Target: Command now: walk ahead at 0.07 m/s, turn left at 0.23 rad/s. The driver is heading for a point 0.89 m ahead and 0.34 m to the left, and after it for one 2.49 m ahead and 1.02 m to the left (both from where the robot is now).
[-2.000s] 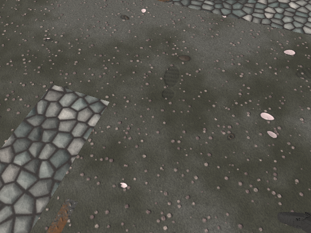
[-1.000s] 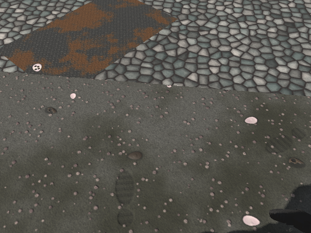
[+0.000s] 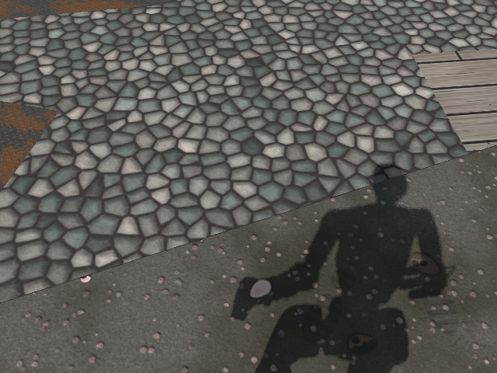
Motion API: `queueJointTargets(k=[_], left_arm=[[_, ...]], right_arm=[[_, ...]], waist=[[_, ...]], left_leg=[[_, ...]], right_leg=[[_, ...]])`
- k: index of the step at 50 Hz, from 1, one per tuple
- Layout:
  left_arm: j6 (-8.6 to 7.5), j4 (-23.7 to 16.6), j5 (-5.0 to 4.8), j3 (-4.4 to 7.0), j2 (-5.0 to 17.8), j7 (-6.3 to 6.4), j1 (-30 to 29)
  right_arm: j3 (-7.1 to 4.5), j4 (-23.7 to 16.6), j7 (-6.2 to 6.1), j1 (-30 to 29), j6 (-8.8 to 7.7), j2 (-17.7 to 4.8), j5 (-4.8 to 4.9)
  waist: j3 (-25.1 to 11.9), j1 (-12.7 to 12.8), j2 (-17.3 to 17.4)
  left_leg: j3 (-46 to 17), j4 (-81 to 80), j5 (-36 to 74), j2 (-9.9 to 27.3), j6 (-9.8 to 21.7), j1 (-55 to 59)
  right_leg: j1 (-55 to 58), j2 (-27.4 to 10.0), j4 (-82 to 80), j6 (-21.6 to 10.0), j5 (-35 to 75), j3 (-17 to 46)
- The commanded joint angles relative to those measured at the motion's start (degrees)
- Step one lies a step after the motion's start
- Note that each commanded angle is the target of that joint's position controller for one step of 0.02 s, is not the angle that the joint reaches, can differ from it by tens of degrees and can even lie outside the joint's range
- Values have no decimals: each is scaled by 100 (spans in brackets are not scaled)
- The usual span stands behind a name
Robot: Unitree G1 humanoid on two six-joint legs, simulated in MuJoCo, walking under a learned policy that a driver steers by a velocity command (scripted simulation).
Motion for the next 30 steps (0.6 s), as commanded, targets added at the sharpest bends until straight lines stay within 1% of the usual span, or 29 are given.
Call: queueJointTargets(k=[1,2,3,4,5,6,7,8,10,12,14,15,16,17,18,19,20,21,22,23,24,26,27,30], left_arm=[[53,-358,-49,187,791,34,447],[170,-373,-129,205,756,53,250],[266,-389,-139,218,721,70,119],[335,-398,-116,240,727,105,36],[355,-411,-115,219,601,128,11],[341,-385,-104,193,482,138,22],[315,-352,-102,186,423,142,69],[286,-331,-107,181,395,136,100],[234,-331,-116,190,419,111,67],[184,-324,-123,214,463,74,90],[125,-232,-122,252,474,24,325],[109,-206,-97,303,598,24,436],[115,-232,30,416,1057,65,609],[135,-265,197,499,1392,62,349],[69,-479,274,401,1097,82,-22],[26,-562,170,329,830,127,-323],[-9,-592,13,303,741,159,-451],[-39,-553,-83,286,712,182,-370],[-58,-512,-97,266,705,207,-199],[-75,-468,-81,266,705,218,-13],[-93,-422,-62,273,722,221,182],[-129,-326,-44,304,798,213,505],[-144,-290,-49,327,852,201,593],[-180,-243,-79,402,1022,137,621]], right_arm=[[-235,-282,-52,743,74,-880,85],[-281,-368,-53,533,129,-969,132],[-306,-449,-72,282,187,-1024,160],[-319,-526,-118,83,243,-1034,154],[-331,-569,-149,-75,323,-1007,141],[-353,-598,-177,-111,389,-1000,113],[-376,-613,-211,-66,430,-1002,98],[-402,-628,-241,-44,452,-1017,110],[-452,-650,-277,26,481,-1073,155],[-481,-679,-302,22,524,-1101,182],[-487,-732,-341,-95,593,-1093,232],[-469,-722,-356,-5,615,-1012,247],[-409,-802,-350,3,609,-788,231],[-408,-983,-317,-113,541,-698,245],[-521,-854,-308,123,492,-1049,155],[-582,-700,-285,325,511,-1137,193],[-573,-563,-294,515,556,-1044,176],[-553,-547,-289,511,571,-963,149],[-511,-580,-255,420,555,-834,163],[-480,-657,-221,272,523,-766,195],[-454,-749,-197,76,487,-712,222],[-414,-905,-164,-229,423,-633,232],[-394,-967,-144,-308,398,-592,236],[-329,-1109,-56,-426,349,-484,242]], waist=[[-1585,-259,1039],[-1290,-232,680],[-888,-182,441],[-704,-116,431],[-567,-35,563],[-538,-42,749],[-630,-55,879],[-733,-65,935],[-863,-136,977],[-876,-137,995],[-796,37,955],[-742,75,831],[-655,72,-4],[-355,-51,-1628],[-381,-104,-1247],[-355,-261,-899],[-302,-303,-821],[-219,-204,-826],[-145,-99,-770],[-93,20,-753],[-46,154,-756],[30,371,-756],[59,420,-767],[135,442,-839]], left_leg=[[-3007,-784,3112,2046,1875,2767],[-2946,-904,1827,1874,1657,2473],[-2687,-1092,1022,1712,1437,1910],[-2494,-1265,294,1518,1236,1478],[-2256,-1391,-260,1211,1045,1121],[-2091,-1454,-431,1008,971,917],[-2025,-1458,-464,920,961,879],[-2002,-1431,-493,873,957,873],[-2157,-1415,-607,900,966,917],[-2372,-1390,-839,904,927,909],[-2389,-1259,-1195,741,724,619],[-2268,-1057,-1533,541,514,288],[-1734,-131,-2079,131,168,-474],[-572,1360,-2560,-690,-103,-1105],[-817,2520,-2464,-287,-240,-1103],[-795,2944,-2011,-214,-250,-1205],[-682,3211,-1643,-155,-326,-1408],[-645,3495,-1377,-47,-394,-1711],[-558,3658,-1209,48,-446,-1848],[-420,3616,-1054,97,-495,-1945],[-336,3438,-945,154,-539,-2065],[-282,2982,-814,245,-603,-2184],[-257,2733,-775,288,-614,-2164],[-80,1989,-695,428,-548,-1765]], right_leg=[[-1724,-76,2609,399,-1495,297],[-1978,-190,3003,432,-1328,360],[-2089,-295,2868,440,-1076,344],[-1957,-403,2487,438,-743,333],[-1712,-391,1872,453,-529,225],[-1457,-286,1482,486,-368,86],[-1245,-226,1187,512,-258,43],[-1049,-203,887,520,-127,53],[-816,-183,369,505,192,92],[-619,-165,-143,442,406,99],[-82,-139,-1064,277,963,-44],[325,-370,-1477,126,1087,51],[703,-1441,-2018,-311,624,1076],[188,-2495,-2601,-1061,923,2512],[28,-2712,-2655,-1270,743,2602],[86,-2405,-2624,-1017,290,2123],[322,-2102,-2615,-756,-21,1746],[564,-2075,-2640,-690,-101,1589],[669,-2015,-2702,-672,-55,1367],[785,-1968,-2792,-669,-70,1193],[969,-1975,-2859,-685,-71,1083],[1279,-2049,-2943,-739,56,932],[1363,-2096,-2975,-762,152,847],[1244,-2193,-3058,-789,421,450]])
